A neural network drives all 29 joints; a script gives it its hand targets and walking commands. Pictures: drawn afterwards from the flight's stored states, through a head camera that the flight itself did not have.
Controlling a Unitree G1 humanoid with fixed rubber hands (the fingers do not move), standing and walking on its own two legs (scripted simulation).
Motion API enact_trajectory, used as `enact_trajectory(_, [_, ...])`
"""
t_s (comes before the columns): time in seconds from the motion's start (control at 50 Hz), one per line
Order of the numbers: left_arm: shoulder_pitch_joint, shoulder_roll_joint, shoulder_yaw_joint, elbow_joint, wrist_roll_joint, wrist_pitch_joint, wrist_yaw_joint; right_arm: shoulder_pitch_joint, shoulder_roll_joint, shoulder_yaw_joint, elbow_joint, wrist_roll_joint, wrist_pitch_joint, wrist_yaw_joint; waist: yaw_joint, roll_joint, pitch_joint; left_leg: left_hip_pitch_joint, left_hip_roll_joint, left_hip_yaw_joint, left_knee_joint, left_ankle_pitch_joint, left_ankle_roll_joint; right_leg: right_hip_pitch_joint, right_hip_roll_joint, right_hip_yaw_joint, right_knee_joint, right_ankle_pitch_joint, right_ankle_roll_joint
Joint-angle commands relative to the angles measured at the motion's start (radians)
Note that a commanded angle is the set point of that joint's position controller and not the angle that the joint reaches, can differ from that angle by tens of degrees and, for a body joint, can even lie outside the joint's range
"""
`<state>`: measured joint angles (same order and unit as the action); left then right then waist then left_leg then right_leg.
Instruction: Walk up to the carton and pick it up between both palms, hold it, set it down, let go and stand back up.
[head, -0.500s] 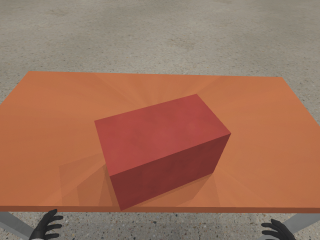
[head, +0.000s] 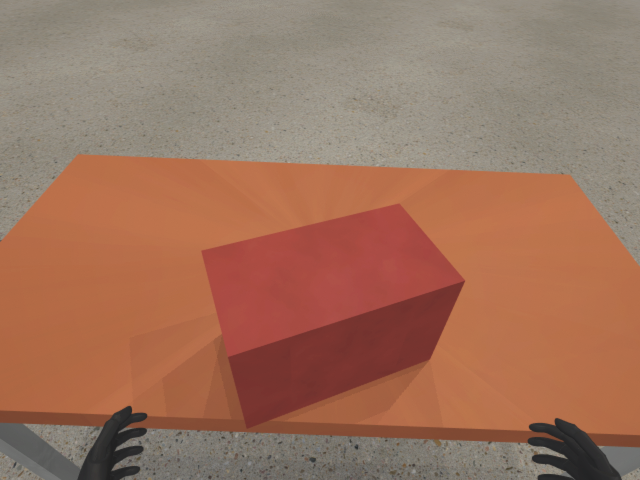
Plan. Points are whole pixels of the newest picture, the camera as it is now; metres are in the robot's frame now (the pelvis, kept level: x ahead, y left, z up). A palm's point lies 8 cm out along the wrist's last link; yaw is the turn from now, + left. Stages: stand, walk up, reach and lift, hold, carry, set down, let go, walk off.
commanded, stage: reach and lift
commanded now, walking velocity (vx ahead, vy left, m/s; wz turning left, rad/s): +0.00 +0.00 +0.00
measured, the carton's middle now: (326, 310) +0.38 +0.00 +0.01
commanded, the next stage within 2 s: none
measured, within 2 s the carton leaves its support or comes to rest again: neither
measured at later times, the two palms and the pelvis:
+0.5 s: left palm (113, 469) +0.16 +0.22 +0.02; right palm (626, 477) +0.16 -0.31 +0.03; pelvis +0.01 +0.01 +0.00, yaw -2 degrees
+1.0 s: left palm (122, 435) +0.18 +0.21 +0.06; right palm (615, 417) +0.21 -0.31 +0.06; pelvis +0.00 +0.01 +0.00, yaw +0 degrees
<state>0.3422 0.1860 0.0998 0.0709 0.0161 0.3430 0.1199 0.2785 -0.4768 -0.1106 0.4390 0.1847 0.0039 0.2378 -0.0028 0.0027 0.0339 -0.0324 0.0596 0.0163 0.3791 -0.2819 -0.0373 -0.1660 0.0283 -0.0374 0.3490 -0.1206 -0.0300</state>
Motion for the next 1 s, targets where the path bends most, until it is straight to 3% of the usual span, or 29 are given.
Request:
enact_trajectory(0.0, [-0.015,0.087,0.034,-0.198,0.008,-0.050,0.020,-0.019,-0.208,-0.066,-0.113,0.044,-0.037,0.014,0.000,-0.025,-0.034,-0.363,-0.026,0.045,-0.132,0.048,0.035,0.333,-0.010,0.095,-0.018,0.037,-0.018])
enact_trajectory(0.06, [0.000,0.060,0.008,-0.259,-0.005,-0.072,0.032,-0.023,-0.214,-0.066,-0.144,0.085,-0.060,0.027,0.007,-0.020,-0.047,-0.330,-0.024,0.041,-0.122,0.070,0.028,0.299,-0.007,0.094,-0.020,0.053,-0.028])
enact_trajectory(0.08, [0.020,0.054,-0.001,-0.243,-0.006,-0.078,0.035,-0.022,-0.218,-0.077,-0.131,0.089,-0.061,0.033,-0.013,-0.033,-0.051,-0.312,-0.023,0.025,-0.121,0.065,0.027,0.274,-0.006,0.094,-0.026,0.047,-0.028])
enact_trajectory(0.16, [0.076,0.035,0.020,-0.264,-0.004,-0.108,0.047,0.008,-0.235,-0.066,-0.158,0.117,-0.084,0.046,0.007,-0.076,-0.061,-0.243,-0.052,0.030,-0.088,0.163,0.013,0.224,-0.018,0.103,-0.049,0.071,-0.039])
enact_trajectory(0.2, [0.097,0.012,-0.004,-0.314,-0.002,-0.126,0.056,0.025,-0.253,-0.076,-0.155,0.140,-0.099,0.054,0.010,-0.035,-0.073,-0.220,-0.042,0.024,-0.094,0.174,0.002,0.214,0.000,0.096,-0.040,0.100,-0.047])
enact_trajectory(0.22, [0.109,0.002,0.005,-0.304,0.002,-0.133,0.055,0.024,-0.266,-0.069,-0.159,0.152,-0.109,0.060,0.008,-0.065,-0.073,-0.210,-0.046,0.029,-0.085,0.193,0.007,0.209,-0.001,0.102,-0.042,0.105,-0.043])
enact_trajectory(0.24, [0.103,0.006,0.003,-0.310,0.006,-0.141,0.058,0.027,-0.282,-0.082,-0.163,0.156,-0.112,0.060,-0.004,-0.068,-0.056,-0.219,-0.048,0.023,-0.090,0.183,0.007,0.209,0.003,0.093,-0.042,0.105,-0.044])
enact_trajectory(0.3, [0.126,-0.029,-0.023,-0.355,-0.002,-0.155,0.071,0.034,-0.317,-0.084,-0.155,0.191,-0.125,0.079,0.009,-0.039,-0.051,-0.213,-0.037,0.021,-0.095,0.165,-0.002,0.178,0.008,0.095,-0.038,0.082,-0.049])
enact_trajectory(0.34, [0.115,-0.041,-0.028,-0.361,-0.016,-0.172,0.077,0.014,-0.321,-0.074,-0.178,0.209,-0.143,0.085,0.012,-0.083,-0.073,-0.228,-0.044,0.025,-0.072,0.167,0.003,0.164,0.001,0.104,-0.033,0.071,-0.048])
enact_trajectory(0.46, [0.126,-0.084,-0.049,-0.416,0.004,-0.186,0.101,0.002,-0.368,-0.060,-0.182,0.281,-0.168,0.122,0.016,-0.057,-0.071,-0.219,-0.035,0.004,-0.062,0.145,-0.002,0.124,0.012,0.105,-0.017,0.072,-0.064])
enact_trajectory(0.48, [0.127,-0.090,-0.061,-0.404,0.003,-0.184,0.104,-0.008,-0.388,-0.061,-0.146,0.286,-0.171,0.126,0.010,-0.066,-0.060,-0.228,-0.034,0.004,-0.065,0.129,-0.001,0.118,0.010,0.103,-0.019,0.058,-0.059])
enact_trajectory(0.54, [0.116,-0.101,-0.053,-0.465,0.008,-0.199,0.115,-0.001,-0.396,-0.045,-0.204,0.310,-0.183,0.133,0.033,-0.070,-0.078,-0.239,-0.037,0.011,-0.062,0.118,0.000,0.129,0.008,0.114,-0.014,0.042,-0.058])
enact_trajectory(0.58, [0.119,-0.110,-0.061,-0.438,-0.002,-0.194,0.115,-0.010,-0.405,-0.049,-0.182,0.320,-0.182,0.137,0.020,-0.081,-0.067,-0.255,-0.041,0.009,-0.060,0.090,0.005,0.117,-0.003,0.126,-0.024,0.003,-0.058])
enact_trajectory(0.62, [0.089,-0.111,-0.061,-0.458,-0.001,-0.201,0.124,-0.043,-0.406,-0.047,-0.184,0.332,-0.189,0.145,0.030,-0.069,-0.076,-0.281,-0.037,0.000,-0.065,0.044,0.003,0.107,-0.009,0.136,-0.022,-0.037,-0.056])
enact_trajectory(0.78, [0.083,-0.144,-0.090,-0.500,-0.017,-0.210,0.143,-0.052,-0.443,-0.048,-0.164,0.376,-0.209,0.164,0.022,-0.101,-0.067,-0.291,-0.032,-0.025,-0.059,0.013,0.004,0.084,-0.015,0.131,-0.021,-0.046,-0.063])
enact_trajectory(0.84, [0.039,-0.138,-0.089,-0.493,-0.024,-0.199,0.144,-0.103,-0.427,-0.038,-0.194,0.386,-0.197,0.162,0.036,-0.093,-0.082,-0.310,-0.035,-0.023,-0.068,-0.029,0.004,0.097,-0.033,0.155,-0.031,-0.095,-0.063])
enact_trajectory(0.86, [0.026,-0.141,-0.097,-0.509,-0.028,-0.197,0.146,-0.116,-0.437,-0.052,-0.204,0.383,-0.194,0.161,0.025,-0.095,-0.095,-0.306,-0.032,-0.037,-0.069,-0.040,0.004,0.098,-0.029,0.153,-0.027,-0.089,-0.064])
enact_trajectory(0.98, [-0.025,-0.129,-0.077,-0.503,-0.037,-0.140,0.139,-0.183,-0.451,-0.049,-0.178,0.384,-0.136,0.156,0.026,-0.101,-0.091,-0.286,-0.035,-0.028,-0.089,0.000,0.002,0.112,-0.027,0.153,-0.046,-0.063,-0.066])
